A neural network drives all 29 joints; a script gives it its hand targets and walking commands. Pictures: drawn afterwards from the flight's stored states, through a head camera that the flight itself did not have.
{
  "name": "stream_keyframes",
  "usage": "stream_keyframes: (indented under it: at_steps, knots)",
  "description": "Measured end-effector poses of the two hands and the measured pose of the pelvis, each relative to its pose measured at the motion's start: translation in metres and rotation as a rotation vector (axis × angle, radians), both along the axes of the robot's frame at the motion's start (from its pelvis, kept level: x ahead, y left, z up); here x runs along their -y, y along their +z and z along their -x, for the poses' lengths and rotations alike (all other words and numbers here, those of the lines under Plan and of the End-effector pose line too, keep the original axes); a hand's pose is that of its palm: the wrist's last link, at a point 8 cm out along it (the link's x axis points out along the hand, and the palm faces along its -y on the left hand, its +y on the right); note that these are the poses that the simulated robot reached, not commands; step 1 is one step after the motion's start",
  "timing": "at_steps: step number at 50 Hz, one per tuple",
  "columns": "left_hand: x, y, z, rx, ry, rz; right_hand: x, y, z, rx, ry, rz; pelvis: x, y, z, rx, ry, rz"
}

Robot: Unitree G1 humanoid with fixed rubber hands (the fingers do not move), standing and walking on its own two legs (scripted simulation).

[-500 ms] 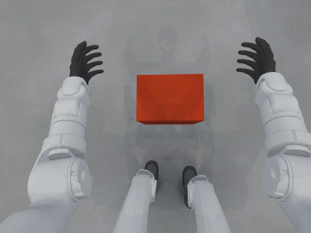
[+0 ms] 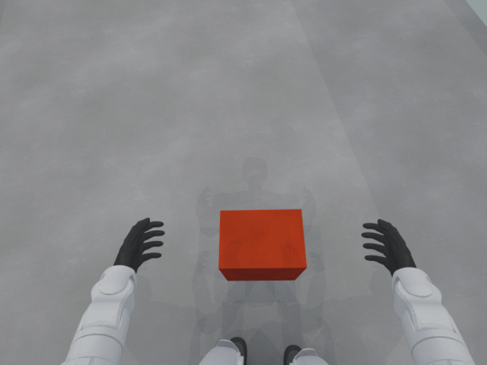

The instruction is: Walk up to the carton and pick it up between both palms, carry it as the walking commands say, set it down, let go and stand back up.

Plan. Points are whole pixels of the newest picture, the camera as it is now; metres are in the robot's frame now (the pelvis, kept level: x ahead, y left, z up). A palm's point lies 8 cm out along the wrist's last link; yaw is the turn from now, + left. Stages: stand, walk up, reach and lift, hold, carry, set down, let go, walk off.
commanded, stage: let go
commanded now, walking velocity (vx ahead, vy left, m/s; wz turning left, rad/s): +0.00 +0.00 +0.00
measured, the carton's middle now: (260, 248) +0.43 +0.02 -0.59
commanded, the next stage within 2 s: stand in 0.76 s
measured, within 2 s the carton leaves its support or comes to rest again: neither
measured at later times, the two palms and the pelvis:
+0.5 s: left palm (120, 338) +0.17 +0.21 -0.03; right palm out of the picture +0.17 -0.25 -0.04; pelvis +0.01 -0.02 +0.03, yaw +0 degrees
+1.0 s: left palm (85, 333) +0.18 +0.28 -0.06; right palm (484, 355) +0.18 -0.29 -0.05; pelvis +0.05 -0.01 +0.03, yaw +0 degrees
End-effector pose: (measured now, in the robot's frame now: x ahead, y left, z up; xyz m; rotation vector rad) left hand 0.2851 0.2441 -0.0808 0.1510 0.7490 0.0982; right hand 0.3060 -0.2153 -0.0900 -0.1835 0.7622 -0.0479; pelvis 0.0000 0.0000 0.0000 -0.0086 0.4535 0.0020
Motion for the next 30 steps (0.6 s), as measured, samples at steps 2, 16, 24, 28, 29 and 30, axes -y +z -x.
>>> stream_keyframes:
  at_steps: [2, 16, 24, 28, 29, 30]
  knots:
    - [0.005, 0.003, 0.019, -0.009, 0.007, 0.010, 0.000, 0.005, 0.019, -0.016, 0.007, 0.000, 0.001, 0.006, -0.002, 0.043, -0.001, -0.003]
    - [0.025, 0.040, 0.117, -0.059, -0.005, -0.004, 0.018, 0.035, 0.131, -0.059, -0.032, -0.024, 0.012, 0.031, -0.011, 0.372, -0.009, -0.015]
    - [0.031, 0.048, 0.113, -0.061, -0.048, -0.004, 0.030, 0.049, 0.140, -0.052, -0.013, -0.019, 0.019, 0.034, -0.011, 0.504, -0.001, -0.017]
    - [0.035, 0.046, 0.108, -0.073, -0.055, -0.002, 0.032, 0.052, 0.137, -0.067, -0.012, -0.016, 0.021, 0.034, -0.014, 0.537, 0.001, -0.018]
    - [0.035, 0.046, 0.108, -0.076, -0.053, -0.002, 0.032, 0.052, 0.136, -0.069, -0.012, -0.017, 0.021, 0.034, -0.016, 0.542, 0.002, -0.018]
    - [0.036, 0.045, 0.107, -0.077, -0.052, -0.002, 0.031, 0.052, 0.135, -0.071, -0.013, -0.016, 0.021, 0.034, -0.017, 0.546, 0.003, -0.018]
